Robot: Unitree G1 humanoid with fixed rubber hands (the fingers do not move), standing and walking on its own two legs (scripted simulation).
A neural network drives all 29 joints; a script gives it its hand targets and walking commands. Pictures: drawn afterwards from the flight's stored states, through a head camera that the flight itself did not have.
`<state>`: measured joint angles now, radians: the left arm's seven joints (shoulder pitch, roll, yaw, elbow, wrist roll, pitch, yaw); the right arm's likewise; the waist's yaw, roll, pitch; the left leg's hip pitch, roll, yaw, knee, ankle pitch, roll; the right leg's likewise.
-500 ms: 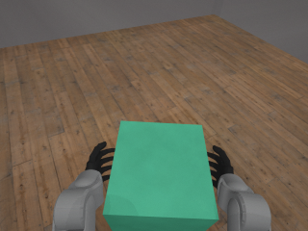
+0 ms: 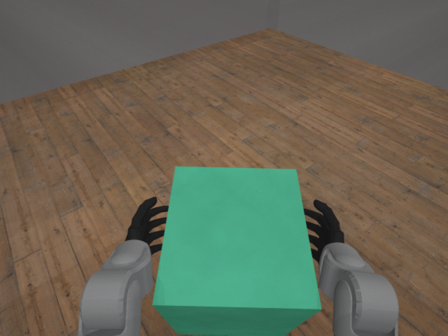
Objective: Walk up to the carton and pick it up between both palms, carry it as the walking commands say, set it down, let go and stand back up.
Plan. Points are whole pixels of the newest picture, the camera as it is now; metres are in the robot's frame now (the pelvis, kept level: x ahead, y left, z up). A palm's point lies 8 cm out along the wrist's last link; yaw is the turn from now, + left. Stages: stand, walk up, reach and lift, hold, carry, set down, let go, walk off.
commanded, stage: carry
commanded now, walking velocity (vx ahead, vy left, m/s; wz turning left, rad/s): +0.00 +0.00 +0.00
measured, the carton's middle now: (232, 257) +0.26 -0.01 +0.03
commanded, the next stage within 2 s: none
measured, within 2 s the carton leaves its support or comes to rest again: neither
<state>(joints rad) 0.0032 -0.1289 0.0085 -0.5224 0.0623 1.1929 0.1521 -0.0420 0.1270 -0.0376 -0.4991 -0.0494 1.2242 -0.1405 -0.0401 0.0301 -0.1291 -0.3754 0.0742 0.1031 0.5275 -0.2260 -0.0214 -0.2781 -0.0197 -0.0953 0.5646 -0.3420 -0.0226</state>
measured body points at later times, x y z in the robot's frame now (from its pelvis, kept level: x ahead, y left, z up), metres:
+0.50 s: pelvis -0.04 +0.02 +0.00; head -0.05 +0.02 +0.45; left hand +0.21 +0.17 +0.09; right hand +0.22 -0.13 +0.09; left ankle +0.04 +0.13 -0.73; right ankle -0.03 -0.10 -0.73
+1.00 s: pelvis +0.00 +0.01 +0.00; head +0.00 +0.01 +0.45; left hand +0.26 +0.16 +0.08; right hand +0.26 -0.13 +0.08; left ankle +0.04 +0.13 -0.73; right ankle -0.03 -0.10 -0.73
